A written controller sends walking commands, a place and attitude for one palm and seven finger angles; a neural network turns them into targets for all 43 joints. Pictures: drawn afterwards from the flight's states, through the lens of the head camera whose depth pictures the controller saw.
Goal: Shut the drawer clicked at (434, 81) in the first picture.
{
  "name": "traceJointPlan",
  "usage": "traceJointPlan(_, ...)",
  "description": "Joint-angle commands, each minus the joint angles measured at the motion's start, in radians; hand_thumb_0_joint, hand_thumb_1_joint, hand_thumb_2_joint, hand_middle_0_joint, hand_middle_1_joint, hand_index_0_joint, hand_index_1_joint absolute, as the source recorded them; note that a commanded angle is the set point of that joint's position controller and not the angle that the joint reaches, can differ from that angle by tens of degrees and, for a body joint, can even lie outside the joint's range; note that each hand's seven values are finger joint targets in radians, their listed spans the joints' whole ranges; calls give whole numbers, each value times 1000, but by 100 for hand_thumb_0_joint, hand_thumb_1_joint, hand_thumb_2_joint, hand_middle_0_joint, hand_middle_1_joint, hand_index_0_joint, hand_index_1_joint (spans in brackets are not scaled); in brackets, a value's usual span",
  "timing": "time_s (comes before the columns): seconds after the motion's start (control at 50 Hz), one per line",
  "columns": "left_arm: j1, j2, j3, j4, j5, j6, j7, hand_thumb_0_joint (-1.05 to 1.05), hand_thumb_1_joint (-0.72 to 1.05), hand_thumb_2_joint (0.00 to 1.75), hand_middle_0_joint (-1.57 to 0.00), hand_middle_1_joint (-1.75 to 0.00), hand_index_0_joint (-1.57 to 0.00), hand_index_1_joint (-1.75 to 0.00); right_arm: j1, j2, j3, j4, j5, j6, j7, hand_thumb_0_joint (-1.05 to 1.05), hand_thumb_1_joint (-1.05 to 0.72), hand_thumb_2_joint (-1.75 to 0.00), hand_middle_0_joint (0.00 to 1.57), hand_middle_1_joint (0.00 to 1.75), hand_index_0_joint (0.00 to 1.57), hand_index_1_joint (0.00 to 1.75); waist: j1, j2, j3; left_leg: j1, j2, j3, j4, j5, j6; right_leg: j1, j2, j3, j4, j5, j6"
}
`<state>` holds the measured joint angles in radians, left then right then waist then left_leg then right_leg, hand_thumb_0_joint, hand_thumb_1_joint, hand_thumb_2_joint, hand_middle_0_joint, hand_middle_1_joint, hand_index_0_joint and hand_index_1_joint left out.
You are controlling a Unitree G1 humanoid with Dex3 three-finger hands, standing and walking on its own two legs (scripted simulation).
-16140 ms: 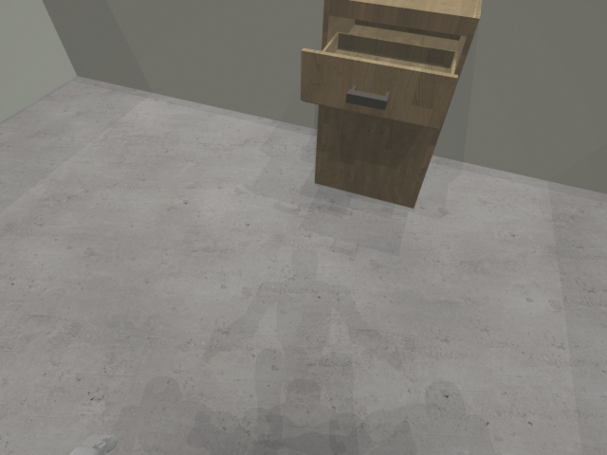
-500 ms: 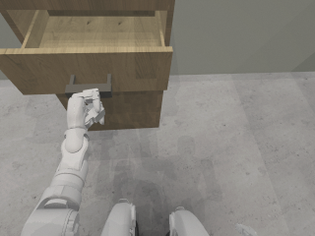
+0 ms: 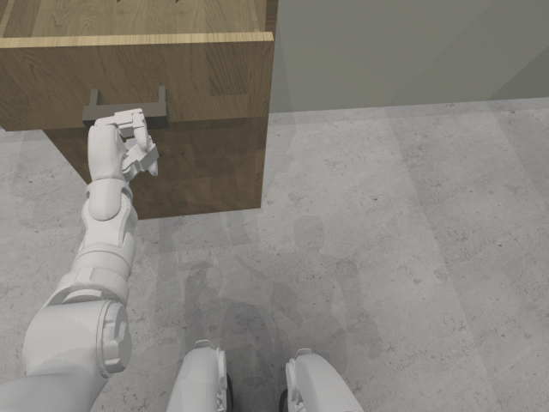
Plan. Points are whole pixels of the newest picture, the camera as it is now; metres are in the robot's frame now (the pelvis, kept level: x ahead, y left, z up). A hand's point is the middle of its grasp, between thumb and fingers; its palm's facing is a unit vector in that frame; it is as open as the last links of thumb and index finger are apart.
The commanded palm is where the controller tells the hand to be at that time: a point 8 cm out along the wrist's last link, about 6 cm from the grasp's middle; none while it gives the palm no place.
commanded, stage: push the drawer shut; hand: left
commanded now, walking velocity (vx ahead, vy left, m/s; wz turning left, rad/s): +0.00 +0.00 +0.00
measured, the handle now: (128, 105) +0.57 +0.19 +0.04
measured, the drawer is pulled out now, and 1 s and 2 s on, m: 0.11 0.00 0.00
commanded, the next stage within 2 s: pull the fist back off the drawer in 1.30 s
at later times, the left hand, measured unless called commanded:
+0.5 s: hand (152, 116) +0.55 +0.16 +0.04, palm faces +0.10 -0.99 -0.04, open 3.4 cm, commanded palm +0.53 +0.19 +0.05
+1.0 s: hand (148, 89) +0.60 +0.17 +0.05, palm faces +0.10 -0.99 -0.02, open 3.4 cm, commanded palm +0.59 +0.18 +0.05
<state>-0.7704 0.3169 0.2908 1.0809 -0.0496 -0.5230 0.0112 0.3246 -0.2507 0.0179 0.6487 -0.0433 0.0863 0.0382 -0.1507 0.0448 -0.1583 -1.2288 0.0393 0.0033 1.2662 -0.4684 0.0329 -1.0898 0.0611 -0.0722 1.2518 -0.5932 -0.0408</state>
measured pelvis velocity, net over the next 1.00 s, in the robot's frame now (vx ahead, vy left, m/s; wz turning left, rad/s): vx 0.00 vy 0.01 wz -0.05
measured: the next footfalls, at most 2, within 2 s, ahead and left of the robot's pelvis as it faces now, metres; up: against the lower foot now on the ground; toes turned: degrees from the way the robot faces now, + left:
none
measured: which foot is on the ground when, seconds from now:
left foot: down 0.00-1.00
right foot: down 0.00-1.00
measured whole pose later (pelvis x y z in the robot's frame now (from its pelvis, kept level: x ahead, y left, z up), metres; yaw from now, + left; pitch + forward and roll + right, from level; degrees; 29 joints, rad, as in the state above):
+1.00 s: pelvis +0.00 +0.01 -0.02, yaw -3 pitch +32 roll -7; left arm -1.18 0.62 0.44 1.29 0.06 -0.37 -0.04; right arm 0.40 -0.25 0.07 0.63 -0.07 0.11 0.06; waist -0.28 0.07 -0.12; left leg -1.43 0.07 -0.04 1.36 -0.49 0.04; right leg -1.26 0.10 -0.10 1.29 -0.59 -0.04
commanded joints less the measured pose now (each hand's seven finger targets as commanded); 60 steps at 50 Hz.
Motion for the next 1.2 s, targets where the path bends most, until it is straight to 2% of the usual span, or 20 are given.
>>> traceJointPlan(0.0, -516, 219, 32, -186, 10, -73, 4, 0, 90, 90, -140, -160, -140, -160, 137, -170, -56, -52, -2, -13, -14, 0, -90, -90, 20, 30, 20, 30, -46, 66, -467, 468, -17, -68, -101, 243, 8, 54, 4, 63, -202, 287, 20)
traceJointPlan(0.08, -566, 269, 58, -165, 21, -73, -1, 0, 90, 90, -140, -160, -140, -160, 152, -175, -52, -48, -6, -8, -14, 0, -90, -90, 20, 30, 20, 30, -51, 89, -494, 475, -13, -75, -93, 253, 8, 43, 7, 62, -192, 285, 18)
traceJointPlan(0.12, -597, 234, 25, -178, 19, -72, -10, 0, 90, 90, -140, -160, -140, -160, 153, -169, -51, -51, -6, -6, -10, 0, -90, -90, 20, 30, 20, 30, -58, 126, -507, 502, -14, -77, -92, 275, 7, 31, 8, 61, -191, 298, 16)
traceJointPlan(0.2, -609, 294, 72, -120, 23, -53, -11, 0, 90, 90, -140, -160, -140, -160, 177, -181, -50, -44, -9, 4, -8, 0, -90, -90, 20, 30, 20, 30, -66, 87, -504, 469, -11, -81, -76, 281, 10, 33, 13, 58, -186, 302, 18)
traceJointPlan(0.34, -705, 317, 69, -107, 33, -36, -22, 0, 90, 90, -140, -160, -140, -160, 202, -182, -43, -40, -13, 7, -4, 0, -90, -90, 20, 30, 20, 30, -93, 141, -517, 474, -6, -88, -58, 304, 15, 1, 18, 55, -174, 313, 16)
traceJointPlan(0.38, -694, 349, 93, -107, 38, -34, -23, 0, 90, 90, -140, -160, -140, -160, 209, -189, -45, -40, -15, 13, -3, 0, -90, -90, 20, 30, 20, 30, -81, 161, -547, 508, -2, -97, -62, 337, 8, -7, 19, 47, -167, 326, 12)
traceJointPlan(0.42, -723, 331, 77, -119, 38, -30, -25, 0, 90, 90, -140, -160, -140, -160, 213, -185, -44, -36, -17, 13, 1, 0, -90, -90, 20, 30, 20, 30, -92, 166, -558, 508, -2, -95, -53, 340, 11, -6, 19, 47, -169, 330, 14)
traceJointPlan(0.48, -746, 365, 92, -76, 46, -15, -22, 0, 90, 90, -140, -160, -140, -160, 226, -194, -41, -31, -17, 19, 0, 0, -90, -90, 20, 30, 20, 30, -110, 147, -522, 481, 2, -101, -50, 322, 14, -32, 21, 45, -172, 308, 16)
traceJointPlan(0.5, -765, 391, 106, -82, 52, -13, -19, 0, 90, 90, -140, -160, -140, -160, 232, -195, -39, -29, -19, 19, -1, 0, -90, -90, 20, 30, 20, 30, -107, 156, -518, 474, 4, -103, -49, 320, 13, -31, 22, 43, -167, 304, 14)
traceJointPlan(0.54, -809, 363, 80, -99, 57, -13, -19, 0, 90, 90, -140, -160, -140, -160, 239, -193, -40, -29, -21, 16, 1, 0, -90, -90, 20, 30, 20, 30, -120, 190, -544, 508, 4, -109, -44, 336, 15, -58, 23, 42, -163, 306, 13)
traceJointPlan(0.6, -821, 439, 127, -54, 65, 6, -17, 0, 90, 90, -140, -160, -140, -160, 251, -202, -33, -25, -23, 19, -1, 0, -90, -90, 20, 30, 20, 30, -125, 167, -527, 452, 7, -106, -34, 310, 17, -45, 25, 44, -165, 290, 15)
traceJointPlan(0.66, -852, 435, 114, -46, 70, 16, -27, 0, 90, 90, -140, -160, -140, -160, 263, -202, -30, -24, -24, 18, 0, 0, -90, -90, 20, 30, 20, 30, -135, 198, -540, 469, 8, -113, -27, 337, 17, -64, 26, 39, -157, 305, 12)
traceJointPlan(0.68, -855, 477, 145, -57, 70, 17, -27, 0, 90, 90, -140, -160, -140, -160, 268, -207, -30, -24, -26, 19, -1, 0, -90, -90, 20, 30, 20, 30, -127, 200, -557, 473, 11, -115, -24, 345, 16, -58, 27, 38, -154, 308, 11)
traceJointPlan(0.74, -862, 480, 141, -69, 75, 24, -37, 0, 90, 90, -140, -160, -140, -160, 278, -204, -28, -27, -28, 19, 4, 0, -90, -90, 20, 30, 20, 30, -125, 242, -592, 505, 13, -119, -18, 397, 15, -61, 29, 33, -139, 343, 8)
traceJointPlan(0.8, -884, 514, 150, -37, 82, 49, -41, 0, 90, 90, -140, -160, -140, -160, 285, -209, -22, -24, -26, 23, 3, 0, -90, -90, 20, 30, 20, 30, -143, 204, -549, 445, 16, -115, -9, 360, 20, -56, 31, 37, -149, 327, 13)
traceJointPlan(0.96, -953, 565, 171, -35, 99, 74, -42, 0, 90, 90, -140, -160, -140, -160, 316, -216, -17, -17, -34, 22, 6, 0, -90, -90, 20, 30, 20, 30, -154, 260, -576, 477, 25, -134, 5, 394, 17, -106, 35, 22, -133, 323, 8)
traceJointPlan(0.98, -971, 596, 183, -43, 104, 78, -41, 0, 90, 90, -140, -160, -140, -160, 317, -218, -15, -19, -33, 22, 5, 0, -90, -90, 20, 30, 20, 30, -157, 260, -577, 466, 27, -134, 8, 388, 18, -102, 35, 24, -131, 320, 9)
traceJointPlan(1.02, -1011, 549, 139, -47, 110, 87, -45, 0, 90, 90, -140, -160, -140, -160, 320, -213, -15, -15, -32, 20, 6, 0, -90, -90, 20, 30, 20, 30, -177, 278, -570, 475, 26, -136, 10, 378, 19, -129, 36, 22, -137, 309, 10)
traceJointPlan(1.1, -1084, 623, 170, -16, 122, 100, -36, 0, 90, 90, -140, -160, -140, -160, 334, -222, -6, -6, -36, 15, -2, 0, -90, -90, 20, 30, 20, 30, -199, 264, -542, 421, 29, -141, 20, 318, 24, -144, 35, 24, -137, 265, 12)
traceJointPlan(1.18, -1144, 626, 146, 1, 127, 105, -38, 0, 90, 90, -140, -160, -140, -160, 335, -225, 4, -4, -38, 2, -7, 0, -90, -90, 20, 30, 20, 30, -221, 298, -533, 422, 30, -157, 22, 274, 24, -198, 37, 19, -130, 224, 9)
